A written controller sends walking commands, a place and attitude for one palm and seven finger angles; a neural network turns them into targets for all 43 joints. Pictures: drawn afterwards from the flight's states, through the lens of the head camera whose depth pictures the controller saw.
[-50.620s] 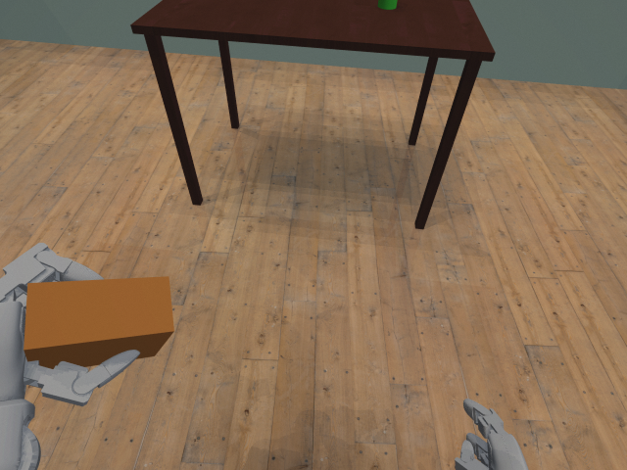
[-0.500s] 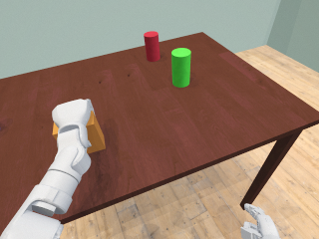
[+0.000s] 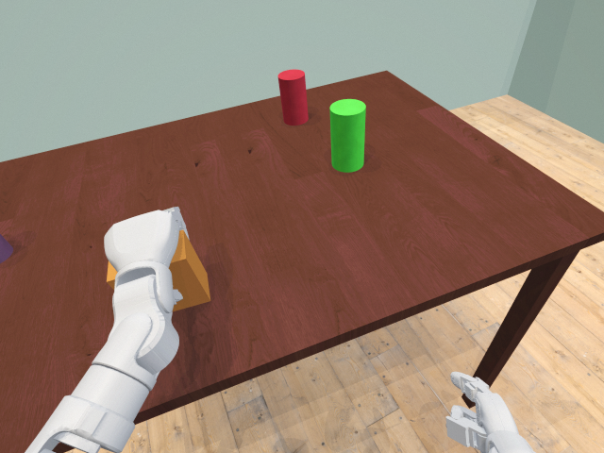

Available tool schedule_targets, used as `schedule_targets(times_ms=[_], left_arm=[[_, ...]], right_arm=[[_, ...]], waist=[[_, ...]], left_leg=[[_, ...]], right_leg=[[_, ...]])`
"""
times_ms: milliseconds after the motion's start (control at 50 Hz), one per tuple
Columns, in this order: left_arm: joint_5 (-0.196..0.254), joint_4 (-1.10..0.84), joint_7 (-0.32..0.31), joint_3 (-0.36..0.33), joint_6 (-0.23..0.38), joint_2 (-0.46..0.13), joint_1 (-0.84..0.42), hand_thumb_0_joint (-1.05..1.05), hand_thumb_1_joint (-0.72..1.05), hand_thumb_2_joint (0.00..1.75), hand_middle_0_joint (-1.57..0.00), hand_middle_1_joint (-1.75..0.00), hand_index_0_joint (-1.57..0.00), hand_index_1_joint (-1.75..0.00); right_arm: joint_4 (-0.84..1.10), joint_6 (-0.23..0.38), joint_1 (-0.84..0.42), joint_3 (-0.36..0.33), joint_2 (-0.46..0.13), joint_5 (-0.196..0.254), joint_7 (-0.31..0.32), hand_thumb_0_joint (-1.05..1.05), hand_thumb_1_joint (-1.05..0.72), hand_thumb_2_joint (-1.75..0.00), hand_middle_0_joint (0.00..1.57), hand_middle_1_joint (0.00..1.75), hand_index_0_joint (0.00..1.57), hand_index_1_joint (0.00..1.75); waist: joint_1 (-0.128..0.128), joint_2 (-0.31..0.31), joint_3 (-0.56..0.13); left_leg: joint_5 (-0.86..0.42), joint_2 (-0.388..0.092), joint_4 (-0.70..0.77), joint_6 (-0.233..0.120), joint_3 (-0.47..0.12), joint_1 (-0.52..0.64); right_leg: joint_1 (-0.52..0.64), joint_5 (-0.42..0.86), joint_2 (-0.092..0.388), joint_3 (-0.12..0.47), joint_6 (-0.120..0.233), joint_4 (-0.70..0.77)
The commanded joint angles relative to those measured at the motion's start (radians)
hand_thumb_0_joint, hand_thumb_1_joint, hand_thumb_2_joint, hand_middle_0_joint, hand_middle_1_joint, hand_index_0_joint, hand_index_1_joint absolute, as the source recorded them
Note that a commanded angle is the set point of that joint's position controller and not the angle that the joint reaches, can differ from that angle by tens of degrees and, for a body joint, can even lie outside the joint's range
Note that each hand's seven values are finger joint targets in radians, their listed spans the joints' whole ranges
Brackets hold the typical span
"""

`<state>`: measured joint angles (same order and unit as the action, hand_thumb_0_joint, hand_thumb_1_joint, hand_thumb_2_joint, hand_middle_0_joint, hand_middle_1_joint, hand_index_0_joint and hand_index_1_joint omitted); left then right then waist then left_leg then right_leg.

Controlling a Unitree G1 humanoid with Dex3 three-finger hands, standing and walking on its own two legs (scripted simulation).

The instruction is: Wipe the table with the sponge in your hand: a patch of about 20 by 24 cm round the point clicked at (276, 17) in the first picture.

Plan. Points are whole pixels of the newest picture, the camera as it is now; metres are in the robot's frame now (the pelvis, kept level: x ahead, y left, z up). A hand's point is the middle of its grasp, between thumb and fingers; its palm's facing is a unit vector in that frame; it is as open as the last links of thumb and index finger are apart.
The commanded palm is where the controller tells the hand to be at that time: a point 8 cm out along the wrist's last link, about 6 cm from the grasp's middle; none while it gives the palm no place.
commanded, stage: wipe back along the middle lane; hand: left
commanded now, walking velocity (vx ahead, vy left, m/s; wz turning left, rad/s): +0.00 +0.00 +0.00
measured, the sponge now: (167, 283) +0.33 +0.24 +0.06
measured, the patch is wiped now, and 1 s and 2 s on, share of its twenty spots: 0.50 0.70 0.85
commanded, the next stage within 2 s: slide across to the third lane in 0.56 s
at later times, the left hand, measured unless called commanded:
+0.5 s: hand (167, 291) +0.28 +0.21 +0.11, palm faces +0.14 -0.10 -0.98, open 9.9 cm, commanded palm +0.23 +0.19 +0.14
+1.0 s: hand (187, 301) +0.27 +0.17 +0.11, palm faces +0.12 -0.12 -0.99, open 9.8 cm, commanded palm +0.23 +0.15 +0.17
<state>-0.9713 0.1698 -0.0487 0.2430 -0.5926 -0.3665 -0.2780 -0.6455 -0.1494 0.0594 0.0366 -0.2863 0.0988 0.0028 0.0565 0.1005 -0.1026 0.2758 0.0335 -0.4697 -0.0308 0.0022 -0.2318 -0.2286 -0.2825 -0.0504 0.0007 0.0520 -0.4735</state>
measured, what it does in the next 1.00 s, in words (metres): stands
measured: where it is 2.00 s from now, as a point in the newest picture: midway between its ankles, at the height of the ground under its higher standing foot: outside the picture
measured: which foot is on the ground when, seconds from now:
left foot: down 0.00-1.00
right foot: down 0.00-1.00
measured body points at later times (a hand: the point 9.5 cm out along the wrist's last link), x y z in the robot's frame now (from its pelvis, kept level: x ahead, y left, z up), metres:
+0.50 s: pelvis -0.01 +0.00 +0.00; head -0.04 -0.04 +0.44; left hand +0.27 +0.21 +0.16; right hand +0.24 -0.19 -0.07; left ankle -0.02 +0.10 -0.74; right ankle -0.02 -0.09 -0.74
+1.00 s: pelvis -0.02 -0.02 +0.00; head -0.06 -0.07 +0.44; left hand +0.26 +0.17 +0.16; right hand +0.24 -0.21 -0.07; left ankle -0.02 +0.10 -0.74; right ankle -0.02 -0.09 -0.74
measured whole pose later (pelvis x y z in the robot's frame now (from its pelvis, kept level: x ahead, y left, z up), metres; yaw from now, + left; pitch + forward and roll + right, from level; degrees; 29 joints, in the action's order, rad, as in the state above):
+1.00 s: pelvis -0.02 -0.02 +0.00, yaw +0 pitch -2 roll +1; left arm -0.96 -0.07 -0.03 0.38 -0.68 -0.32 -0.14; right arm -0.65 -0.12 -0.01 0.04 -0.26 0.09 -0.03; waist 0.10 0.11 -0.08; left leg 0.26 0.03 -0.49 -0.01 0.00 -0.18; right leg -0.20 -0.29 -0.06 -0.01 0.07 -0.52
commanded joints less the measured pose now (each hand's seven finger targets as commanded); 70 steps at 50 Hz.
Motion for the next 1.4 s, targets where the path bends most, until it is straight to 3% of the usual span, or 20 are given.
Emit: schedule_targets(times_ms=[0,60,100,160,300,640,760,780,840,860,880,940,1040,1060,1120,1160,1200,1260,1300,1380], left_arm=[[0.044,-0.142,0.038,-0.008,-0.033,-0.038,-0.070,0.00,0.10,1.30,-1.20,-1.60,-1.20,-1.60],[0.040,-0.169,0.036,-0.036,-0.052,-0.069,-0.057,0.00,0.10,1.30,-1.20,-1.60,-1.20,-1.60],[0.038,-0.188,0.040,0.030,-0.060,0.003,-0.042,0.00,0.10,1.30,-1.20,-1.60,-1.20,-1.60],[0.027,-0.216,0.038,0.004,-0.071,-0.034,-0.022,0.00,0.10,1.30,-1.20,-1.60,-1.20,-1.60],[0.020,-0.281,0.040,0.094,-0.083,0.053,-0.002,0.00,0.10,1.30,-1.20,-1.60,-1.20,-1.60],[0.044,-0.392,0.021,0.086,-0.073,0.047,0.149,0.00,0.10,1.30,-1.20,-1.60,-1.20,-1.60],[0.032,-0.413,0.007,0.064,-0.073,-0.002,-0.022,0.00,0.10,1.30,-1.20,-1.60,-1.20,-1.60],[0.031,-0.423,0.009,0.125,-0.069,0.056,-0.075,0.00,0.10,1.30,-1.20,-1.60,-1.20,-1.60],[0.029,-0.392,0.013,0.126,-0.062,0.048,-0.086,0.00,0.10,1.30,-1.20,-1.60,-1.20,-1.60],[0.027,-0.406,0.007,0.075,-0.062,-0.007,-0.098,0.00,0.10,1.30,-1.20,-1.60,-1.20,-1.60],[0.026,-0.419,0.011,0.123,-0.061,0.042,-0.128,0.00,0.10,1.30,-1.20,-1.60,-1.20,-1.60],[0.034,-0.406,0.013,0.109,-0.060,0.031,-0.110,0.00,0.10,1.30,-1.20,-1.60,-1.20,-1.60],[0.033,-0.384,0.006,0.125,-0.049,0.039,-0.220,0.00,0.10,1.30,-1.20,-1.60,-1.20,-1.60],[0.033,-0.384,-0.002,0.078,-0.050,-0.009,-0.216,0.00,0.10,1.30,-1.20,-1.60,-1.20,-1.60],[0.035,-0.346,-0.009,0.107,-0.043,0.037,-0.235,0.00,0.10,1.30,-1.20,-1.60,-1.20,-1.60],[0.036,-0.340,-0.018,0.062,-0.046,-0.015,-0.250,0.00,0.10,1.30,-1.20,-1.60,-1.20,-1.60],[0.037,-0.316,-0.020,0.120,-0.044,0.056,-0.278,0.00,0.10,1.30,-1.20,-1.60,-1.20,-1.60],[0.040,-0.314,-0.028,0.075,-0.047,0.011,-0.275,0.00,0.10,1.30,-1.20,-1.60,-1.20,-1.60],[0.042,-0.272,-0.026,0.143,-0.048,0.083,-0.328,0.00,0.10,1.30,-1.20,-1.60,-1.20,-1.60],[0.040,-0.238,-0.033,0.135,-0.049,0.073,-0.370,0.00,0.10,1.30,-1.20,-1.60,-1.20,-1.60]], right_arm=[[0.194,0.052,-0.238,-0.031,-0.082,0.001,-0.004,0.00,-0.90,-0.90,0.20,0.30,0.20,0.30],[0.192,0.050,-0.257,-0.031,-0.082,0.000,-0.008,0.00,-0.90,-0.90,0.20,0.30,0.20,0.30],[0.197,0.051,-0.264,-0.026,-0.072,0.003,-0.014,0.00,-0.90,-0.90,0.20,0.30,0.20,0.30],[0.197,0.048,-0.275,-0.028,-0.076,-0.002,-0.021,0.00,-0.90,-0.90,0.20,0.30,0.20,0.30],[0.209,0.043,-0.292,-0.022,-0.059,0.002,-0.041,0.00,-0.90,-0.90,0.20,0.30,0.20,0.30],[0.222,0.033,-0.317,-0.022,-0.054,0.001,-0.050,0.00,-0.90,-0.90,0.20,0.30,0.20,0.30],[0.208,0.049,-0.330,-0.021,-0.057,-0.003,-0.029,0.00,-0.90,-0.90,0.20,0.30,0.20,0.30],[0.216,0.061,-0.331,-0.017,-0.046,0.001,-0.028,0.00,-0.90,-0.90,0.20,0.30,0.20,0.30],[0.199,0.070,-0.325,-0.022,-0.047,-0.003,-0.029,0.00,-0.90,-0.90,0.20,0.30,0.20,0.30],[0.198,0.075,-0.333,-0.023,-0.052,-0.004,-0.028,0.00,-0.90,-0.90,0.20,0.30,0.20,0.30],[0.207,0.086,-0.338,-0.019,-0.041,-0.003,-0.030,0.00,-0.90,-0.90,0.20,0.30,0.20,0.30],[0.188,0.086,-0.336,-0.022,-0.042,-0.007,-0.033,0.00,-0.90,-0.90,0.20,0.30,0.20,0.30],[0.173,0.095,-0.338,-0.018,-0.037,-0.006,-0.025,0.00,-0.90,-0.90,0.20,0.30,0.20,0.30],[0.177,0.098,-0.339,-0.017,-0.040,-0.008,-0.022,0.00,-0.90,-0.90,0.20,0.30,0.20,0.30],[0.167,0.100,-0.334,-0.018,-0.037,-0.009,-0.021,0.00,-0.90,-0.90,0.20,0.30,0.20,0.30],[0.166,0.097,-0.340,-0.016,-0.039,-0.010,-0.018,0.00,-0.90,-0.90,0.20,0.30,0.20,0.30],[0.163,0.101,-0.334,-0.016,-0.032,-0.007,-0.020,0.00,-0.90,-0.90,0.20,0.30,0.20,0.30],[0.167,0.094,-0.343,-0.017,-0.037,-0.009,-0.019,0.00,-0.90,-0.90,0.20,0.30,0.20,0.30],[0.159,0.099,-0.337,-0.015,-0.032,-0.005,-0.020,0.00,-0.90,-0.90,0.20,0.30,0.20,0.30],[0.159,0.103,-0.336,-0.019,-0.033,-0.003,-0.015,0.00,-0.90,-0.90,0.20,0.30,0.20,0.30]], waist=[[0.020,-0.178,-0.149],[0.030,-0.162,-0.132],[0.022,-0.169,-0.130],[0.030,-0.167,-0.130],[0.023,-0.144,-0.110],[0.038,-0.152,-0.068],[0.027,-0.153,-0.082],[0.019,-0.149,-0.094],[0.024,-0.148,-0.102],[0.029,-0.151,-0.114],[0.027,-0.163,-0.141],[0.030,-0.160,-0.123],[0.019,-0.153,-0.095],[0.029,-0.151,-0.100],[0.025,-0.167,-0.112],[0.030,-0.171,-0.109],[0.019,-0.170,-0.120],[0.029,-0.165,-0.129],[0.010,-0.171,-0.106],[0.013,-0.177,-0.128]], left_leg=[[-0.326,-0.003,0.016,-0.019,-0.009,0.043],[-0.313,-0.006,0.020,-0.017,-0.018,0.046],[-0.323,-0.009,0.018,-0.015,-0.015,0.054],[-0.322,-0.010,0.016,-0.015,-0.022,0.059],[-0.316,-0.018,0.013,-0.012,-0.031,0.068],[-0.235,-0.014,0.019,-0.019,-0.019,0.044],[-0.182,-0.011,0.026,-0.021,-0.024,0.054],[-0.188,-0.007,0.019,-0.024,-0.019,0.060],[-0.201,-0.001,0.021,-0.027,-0.019,0.070],[-0.194,-0.003,0.020,-0.025,-0.022,0.074],[-0.210,0.003,0.012,-0.027,-0.012,0.070],[-0.228,0.004,0.016,-0.025,-0.009,0.075],[-0.192,0.004,0.030,-0.022,-0.006,0.083],[-0.175,0.003,0.034,-0.021,-0.009,0.085],[-0.181,0.007,0.029,-0.019,0.003,0.081],[-0.166,0.007,0.037,-0.017,0.000,0.077],[-0.179,0.008,0.031,-0.017,0.007,0.079],[-0.176,0.010,0.033,-0.016,0.008,0.072],[-0.167,0.008,0.031,-0.016,0.011,0.071],[-0.150,0.012,0.031,-0.018,0.015,0.069]], right_leg=[[0.117,0.428,0.022,0.010,0.003,0.028],[0.100,0.393,0.014,0.020,0.011,0.029],[0.093,0.387,0.017,-0.002,0.007,0.022],[0.090,0.381,0.008,0.016,0.015,0.017],[0.059,0.331,0.005,-0.007,0.019,0.000],[0.069,0.260,0.005,0.022,0.013,0.019],[0.056,0.191,0.005,0.064,0.016,0.042],[0.054,0.190,0.012,0.042,0.012,0.037],[0.067,0.217,0.013,0.048,0.011,0.044],[0.075,0.214,0.009,0.074,0.016,0.046],[0.096,0.238,0.018,0.057,0.010,0.038],[0.102,0.284,0.019,0.062,0.007,0.047],[0.074,0.209,0.021,0.065,0.006,0.069],[0.077,0.173,0.017,0.088,0.010,0.080],[0.087,0.192,0.024,0.077,0.004,0.084],[0.092,0.163,0.023,0.101,0.008,0.094],[0.092,0.190,0.028,0.081,0.004,0.088],[0.108,0.184,0.027,0.110,0.006,0.099],[0.079,0.172,0.033,0.081,0.002,0.098],[0.086,0.127,0.038,0.092,0.000,0.110]])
